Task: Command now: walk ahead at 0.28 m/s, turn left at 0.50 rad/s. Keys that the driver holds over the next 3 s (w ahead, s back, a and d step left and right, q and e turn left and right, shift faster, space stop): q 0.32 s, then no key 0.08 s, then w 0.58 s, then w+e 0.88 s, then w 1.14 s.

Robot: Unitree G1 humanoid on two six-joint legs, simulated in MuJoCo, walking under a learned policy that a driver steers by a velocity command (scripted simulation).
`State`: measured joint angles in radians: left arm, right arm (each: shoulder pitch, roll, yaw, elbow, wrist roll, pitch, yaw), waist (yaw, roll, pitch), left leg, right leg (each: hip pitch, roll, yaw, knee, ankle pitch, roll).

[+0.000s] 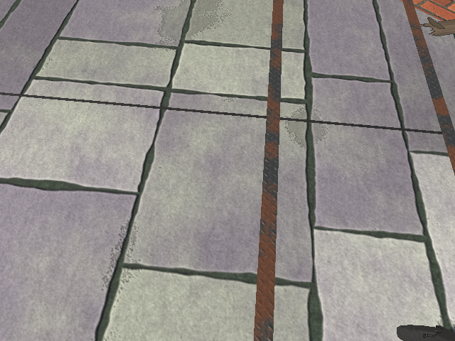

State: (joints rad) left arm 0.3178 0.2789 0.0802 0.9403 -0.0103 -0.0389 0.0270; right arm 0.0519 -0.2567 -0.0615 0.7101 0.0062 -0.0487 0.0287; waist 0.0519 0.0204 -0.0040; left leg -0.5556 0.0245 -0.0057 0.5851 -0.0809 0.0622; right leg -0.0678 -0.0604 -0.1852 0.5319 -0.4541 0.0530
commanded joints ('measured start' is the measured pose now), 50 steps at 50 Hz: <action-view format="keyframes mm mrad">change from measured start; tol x16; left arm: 1 75 27 -25 -120 52 -33 -9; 23 -309 71 2 -221 7 0 -4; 30 3 169 39 -127 11 -50 -27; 50 80 25 -24 -146 -13 -61 -20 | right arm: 1 305 -321 -87 -11 0 -1 -8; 44 -77 -69 -11 -103 20 -40 -4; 50 411 -283 -81 22 -6 -29 -21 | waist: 1 -91 287 -395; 5 -76 4 -169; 27 -38 83 -73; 29 -50 -277 -96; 47 -60 -137 -2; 50 -165 320 -299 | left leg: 1 908 347 -643 -100 555 333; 8 331 151 -297 -228 515 204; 25 302 91 -469 -231 -223 160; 28 169 -30 -349 -1 -327 73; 30 -200 -111 -122 288 -523 -14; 33 -281 -17 -102 411 -346 -45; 47 342 -37 37 -112 -47 2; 48 526 -1 -7 -119 -57 36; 50 922 379 -681 -300 -359 241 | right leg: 1 -624 117 135 801 -203 26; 14 -589 34 305 398 248 28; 26 -229 75 234 -88 248 -50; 28 18 -100 387 -135 301 -140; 30 151 -304 812 -289 20 -344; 36 47 -162 528 -357 176 -251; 45 -77 -171 401 -325 323 -224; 48 -169 -95 301 -36 544 -158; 50 -631 90 238 565 -110 -72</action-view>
